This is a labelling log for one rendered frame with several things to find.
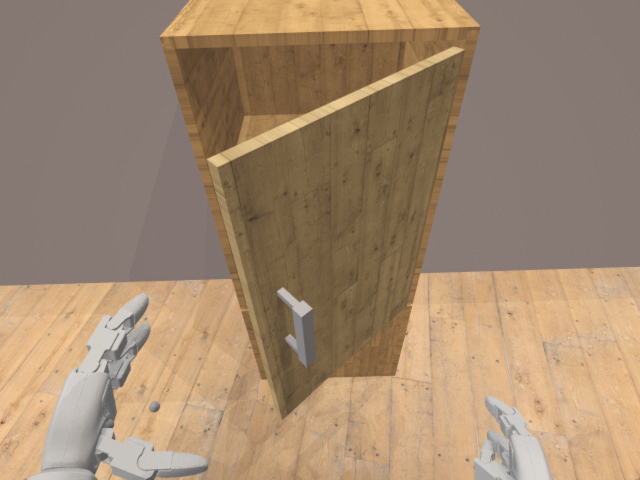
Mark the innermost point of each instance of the handle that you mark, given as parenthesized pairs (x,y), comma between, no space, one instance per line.
(304,344)

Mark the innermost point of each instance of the right robot hand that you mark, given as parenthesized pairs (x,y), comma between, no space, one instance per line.
(523,457)

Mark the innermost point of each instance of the cupboard door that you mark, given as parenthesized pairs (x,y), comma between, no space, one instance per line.
(332,207)

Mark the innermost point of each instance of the left robot hand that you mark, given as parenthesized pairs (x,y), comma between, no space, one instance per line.
(76,437)

